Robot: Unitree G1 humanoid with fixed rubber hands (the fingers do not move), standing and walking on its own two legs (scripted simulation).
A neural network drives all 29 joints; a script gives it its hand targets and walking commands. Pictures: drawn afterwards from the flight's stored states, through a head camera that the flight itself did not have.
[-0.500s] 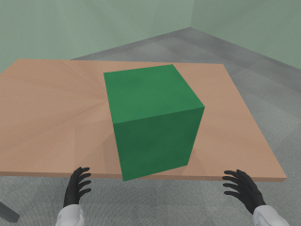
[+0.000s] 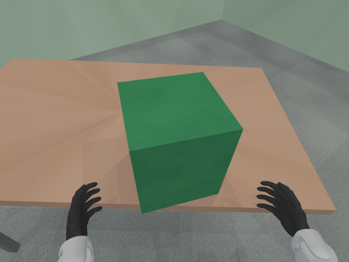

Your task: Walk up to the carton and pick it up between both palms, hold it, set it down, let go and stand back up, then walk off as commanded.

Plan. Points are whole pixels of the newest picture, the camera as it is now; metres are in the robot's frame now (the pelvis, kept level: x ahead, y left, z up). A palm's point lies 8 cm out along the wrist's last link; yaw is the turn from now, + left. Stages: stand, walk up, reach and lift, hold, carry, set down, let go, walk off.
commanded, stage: reach and lift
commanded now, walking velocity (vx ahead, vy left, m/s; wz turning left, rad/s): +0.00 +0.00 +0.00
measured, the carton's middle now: (172, 143) +0.41 +0.03 +0.05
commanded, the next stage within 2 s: none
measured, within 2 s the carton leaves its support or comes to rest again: neither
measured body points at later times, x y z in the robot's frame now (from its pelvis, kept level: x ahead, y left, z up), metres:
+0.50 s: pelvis -0.01 +0.00 +0.00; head +0.00 +0.02 +0.45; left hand +0.27 +0.19 +0.07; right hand +0.28 -0.22 +0.06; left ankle +0.02 +0.12 -0.74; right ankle +0.01 -0.09 -0.74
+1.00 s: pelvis -0.02 +0.00 +0.00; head -0.01 +0.01 +0.45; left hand +0.32 +0.20 +0.12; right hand +0.35 -0.17 +0.12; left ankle +0.02 +0.12 -0.74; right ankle +0.01 -0.09 -0.74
